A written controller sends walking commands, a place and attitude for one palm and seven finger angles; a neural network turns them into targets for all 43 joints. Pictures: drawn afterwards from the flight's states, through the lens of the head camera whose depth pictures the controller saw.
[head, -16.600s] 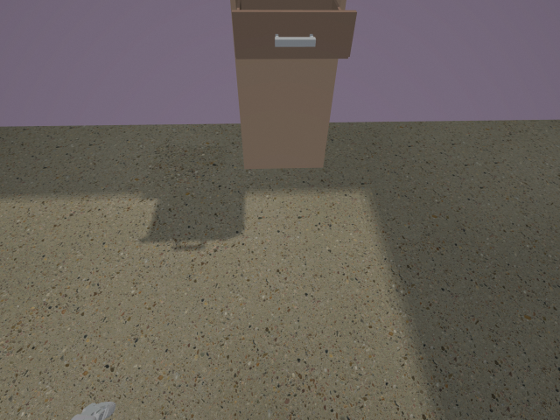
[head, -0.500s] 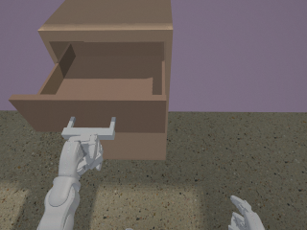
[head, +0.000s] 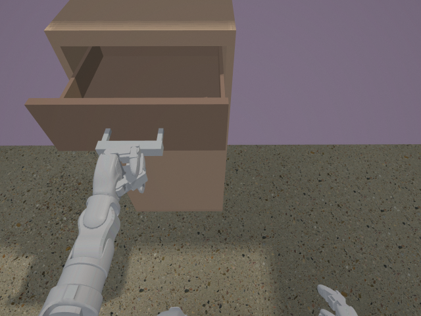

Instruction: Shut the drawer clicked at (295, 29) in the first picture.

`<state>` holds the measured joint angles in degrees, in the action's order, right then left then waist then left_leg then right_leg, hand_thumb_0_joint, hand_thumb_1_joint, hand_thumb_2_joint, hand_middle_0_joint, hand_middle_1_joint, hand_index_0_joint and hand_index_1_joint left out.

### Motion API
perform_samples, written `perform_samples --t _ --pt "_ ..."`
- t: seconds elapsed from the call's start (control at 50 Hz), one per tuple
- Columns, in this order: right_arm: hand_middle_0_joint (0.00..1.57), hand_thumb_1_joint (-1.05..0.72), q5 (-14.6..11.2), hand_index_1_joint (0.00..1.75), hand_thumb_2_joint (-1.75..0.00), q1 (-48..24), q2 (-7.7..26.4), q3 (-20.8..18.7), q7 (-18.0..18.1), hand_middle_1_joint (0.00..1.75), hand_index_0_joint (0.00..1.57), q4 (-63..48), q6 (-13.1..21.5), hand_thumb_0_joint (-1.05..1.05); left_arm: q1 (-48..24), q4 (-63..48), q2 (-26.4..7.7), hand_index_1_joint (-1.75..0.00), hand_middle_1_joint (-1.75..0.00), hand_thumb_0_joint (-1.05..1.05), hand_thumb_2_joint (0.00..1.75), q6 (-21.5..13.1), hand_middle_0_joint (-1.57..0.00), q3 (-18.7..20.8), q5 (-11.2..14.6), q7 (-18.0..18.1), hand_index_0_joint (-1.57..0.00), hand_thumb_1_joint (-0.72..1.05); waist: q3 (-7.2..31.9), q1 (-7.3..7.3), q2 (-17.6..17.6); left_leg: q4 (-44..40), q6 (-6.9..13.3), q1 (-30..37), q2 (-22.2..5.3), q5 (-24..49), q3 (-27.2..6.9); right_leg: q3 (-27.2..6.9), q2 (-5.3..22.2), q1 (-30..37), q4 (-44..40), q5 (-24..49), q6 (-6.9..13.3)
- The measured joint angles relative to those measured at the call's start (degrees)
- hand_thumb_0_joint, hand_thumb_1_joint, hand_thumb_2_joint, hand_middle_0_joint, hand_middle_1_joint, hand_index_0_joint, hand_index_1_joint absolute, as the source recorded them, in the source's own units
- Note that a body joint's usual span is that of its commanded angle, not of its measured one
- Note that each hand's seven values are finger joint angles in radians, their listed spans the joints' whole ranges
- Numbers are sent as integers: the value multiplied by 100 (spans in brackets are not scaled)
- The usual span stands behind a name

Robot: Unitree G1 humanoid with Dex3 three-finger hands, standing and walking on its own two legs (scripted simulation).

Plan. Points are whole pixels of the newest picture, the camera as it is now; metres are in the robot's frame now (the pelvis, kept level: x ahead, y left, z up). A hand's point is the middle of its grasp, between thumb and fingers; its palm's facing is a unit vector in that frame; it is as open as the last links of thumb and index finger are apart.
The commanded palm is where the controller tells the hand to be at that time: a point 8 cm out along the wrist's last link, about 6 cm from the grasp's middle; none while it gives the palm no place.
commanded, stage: push the drawer shut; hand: left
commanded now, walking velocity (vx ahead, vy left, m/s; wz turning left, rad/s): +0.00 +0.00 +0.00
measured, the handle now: (132, 140) +0.44 +0.17 +0.08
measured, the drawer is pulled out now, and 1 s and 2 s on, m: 0.21 0.09 0.00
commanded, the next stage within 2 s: none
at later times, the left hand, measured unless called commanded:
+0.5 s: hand (149, 144) +0.44 +0.13 +0.07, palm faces +0.00 -1.00 -0.02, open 3.0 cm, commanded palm +0.42 +0.19 +0.08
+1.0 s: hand (154, 127) +0.48 +0.13 +0.07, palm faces +0.04 -1.00 -0.02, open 3.2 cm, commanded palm +0.47 +0.18 +0.08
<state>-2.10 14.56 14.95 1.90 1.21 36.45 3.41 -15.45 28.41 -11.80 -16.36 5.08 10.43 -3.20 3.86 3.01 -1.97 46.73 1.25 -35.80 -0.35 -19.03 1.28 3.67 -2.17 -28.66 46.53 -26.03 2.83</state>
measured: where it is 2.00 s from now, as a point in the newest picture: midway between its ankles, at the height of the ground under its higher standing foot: outside the picture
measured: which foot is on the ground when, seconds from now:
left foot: down 0.00-1.00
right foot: down 0.00-1.00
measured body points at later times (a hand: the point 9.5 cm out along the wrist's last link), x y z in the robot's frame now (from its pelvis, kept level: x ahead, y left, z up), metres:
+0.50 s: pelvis +0.01 +0.01 +0.00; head +0.07 +0.01 +0.44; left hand +0.43 +0.19 +0.07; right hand +0.07 -0.25 -0.12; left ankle +0.05 +0.11 -0.70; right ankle -0.03 -0.09 -0.70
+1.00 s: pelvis +0.00 +0.00 -0.01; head +0.08 +0.00 +0.43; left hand +0.48 +0.18 +0.08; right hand +0.02 -0.27 -0.14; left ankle +0.05 +0.11 -0.70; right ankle -0.03 -0.09 -0.70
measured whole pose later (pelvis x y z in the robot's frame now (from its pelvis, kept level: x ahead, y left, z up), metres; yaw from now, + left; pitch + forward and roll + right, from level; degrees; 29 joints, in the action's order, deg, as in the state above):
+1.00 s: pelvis +0.00 +0.00 -0.01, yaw -1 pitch +15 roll -1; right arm -0.1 21.3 15.2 0.9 -1.3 38.5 -0.6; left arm -46.5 63.0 -18.6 -21.9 16.0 5.7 -2.9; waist 5.5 7.8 -1.9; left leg 52.1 1.0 -46.6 -1.7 -20.6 1.2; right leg 3.7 -3.4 -39.4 51.4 -27.2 3.4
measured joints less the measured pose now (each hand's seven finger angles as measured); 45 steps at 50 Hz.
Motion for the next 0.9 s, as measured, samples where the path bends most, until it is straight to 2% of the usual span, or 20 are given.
perform_samples --t 0.5,0.9 --pt "20 -91 123 30 -90 442 -31 -104 -209 30 20 88 -250 1 -1580 1727 -159 -160 -160 -1 90 -235 -140 521 -226 65 -140 81 150 213 44 197 51 -429 -50 -140 105 -112 -35 -443 144 -64 -46" --pt "20 -91 177 30 -90 605 17 -117 -244 30 20 179 -387 1 -2783 3096 -517 -160 -160 2 92 -518 -140 958 -394 31 -140 82 157 386 4 469 -13 -932 -115 -158 13 -21 -101 -932 424 -113 32"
